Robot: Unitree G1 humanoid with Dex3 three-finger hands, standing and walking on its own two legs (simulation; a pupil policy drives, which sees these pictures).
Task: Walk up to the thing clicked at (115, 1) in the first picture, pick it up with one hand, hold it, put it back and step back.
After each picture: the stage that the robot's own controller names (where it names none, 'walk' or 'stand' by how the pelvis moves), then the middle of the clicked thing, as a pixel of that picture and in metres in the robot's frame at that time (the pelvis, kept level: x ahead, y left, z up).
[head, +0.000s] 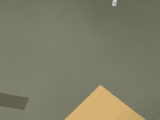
stand; (114, 1) +2.34 -0.53 -0.72
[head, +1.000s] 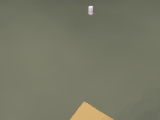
walk; (90, 10) +2.26 +0.00 -0.69
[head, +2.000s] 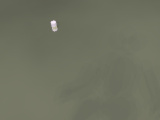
walk; (54, 26) +1.60 +0.40 -0.71
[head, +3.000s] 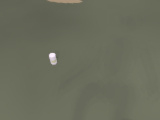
walk; (53, 58) +1.05 +0.38 -0.72
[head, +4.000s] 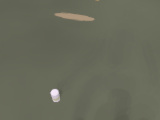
walk; (55, 95) +0.64 +0.27 -0.70
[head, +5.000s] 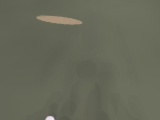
walk; out of the picture +0.38 +0.20 -0.70
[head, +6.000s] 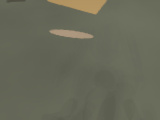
stand; out of the picture +0.33 +0.20 -0.71
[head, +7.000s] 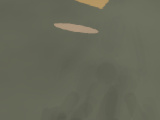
stand; out of the picture +0.33 +0.19 -0.71
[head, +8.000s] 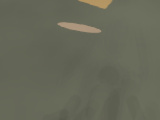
stand; out of the picture +0.37 +0.18 -0.72
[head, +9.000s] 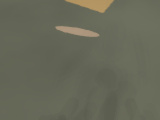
stand; out of the picture +0.34 +0.18 -0.71
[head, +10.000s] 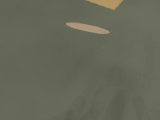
stand; out of the picture +0.36 +0.16 -0.72
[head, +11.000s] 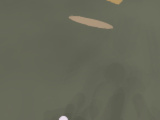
stand; out of the picture +0.38 +0.14 -0.70
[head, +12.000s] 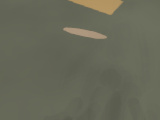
stand; out of the picture +0.34 +0.15 -0.73
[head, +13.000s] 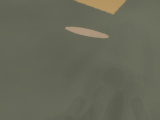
stand; out of the picture +0.34 +0.15 -0.73
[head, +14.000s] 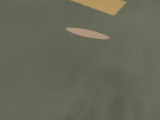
stand; out of the picture +0.35 +0.15 -0.73
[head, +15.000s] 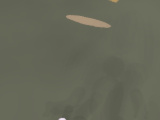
go down; out of the picture +0.36 +0.14 -0.71
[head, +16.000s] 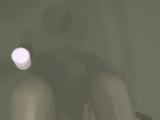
go down; (22, 59) +0.42 +0.20 -0.28
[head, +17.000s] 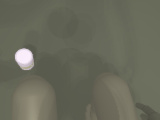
close in; (25, 60) +0.42 +0.20 -0.28
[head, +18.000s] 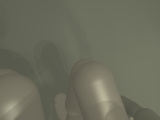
close in; out of the picture +0.41 +0.23 -0.22
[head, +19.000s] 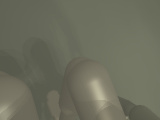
close; out of the picture +0.41 +0.25 -0.22
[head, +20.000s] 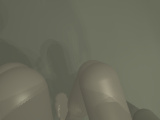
lift; out of the picture +0.36 +0.23 -0.21
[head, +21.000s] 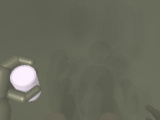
lift; (27, 84) +0.32 +0.18 +0.01
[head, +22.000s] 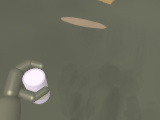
hold; (37, 87) +0.32 +0.16 +0.02
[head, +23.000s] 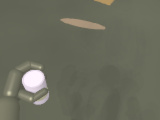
hold; (36, 88) +0.32 +0.17 +0.02
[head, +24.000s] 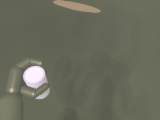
crouch; (37, 83) +0.34 +0.16 -0.02
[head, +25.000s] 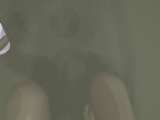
lower; out of the picture +0.47 +0.23 -0.08
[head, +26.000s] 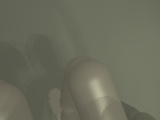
lower; out of the picture +0.44 +0.28 -0.22
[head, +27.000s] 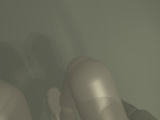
lower; out of the picture +0.43 +0.27 -0.22
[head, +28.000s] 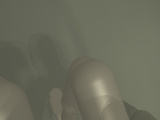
lower; out of the picture +0.43 +0.27 -0.22
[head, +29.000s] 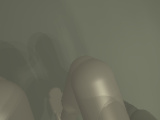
lower; out of the picture +0.42 +0.27 -0.22
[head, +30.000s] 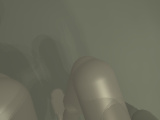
draw back; out of the picture +0.41 +0.25 -0.23
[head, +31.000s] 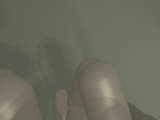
stand; out of the picture +0.41 +0.24 -0.23
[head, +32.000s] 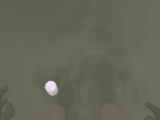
walk; (51, 88) +0.41 +0.17 -0.51
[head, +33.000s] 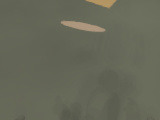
stand; out of the picture +0.36 +0.15 -0.66
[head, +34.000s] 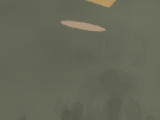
stand; out of the picture +0.37 +0.16 -0.66
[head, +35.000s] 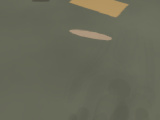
stand; out of the picture +0.39 +0.14 -0.72
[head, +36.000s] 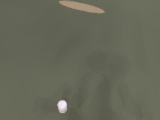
walk; (62, 106) +0.43 +0.11 -0.70
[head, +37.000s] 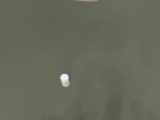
walk; (65, 80) +0.67 +0.19 -0.70
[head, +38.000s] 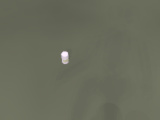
stand; (65, 57) +0.97 +0.16 -0.70
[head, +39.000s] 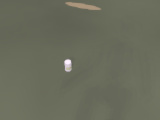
stand; (68, 65) +0.99 +0.14 -0.72
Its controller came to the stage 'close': yes
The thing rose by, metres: 0.73
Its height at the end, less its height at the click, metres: +0.00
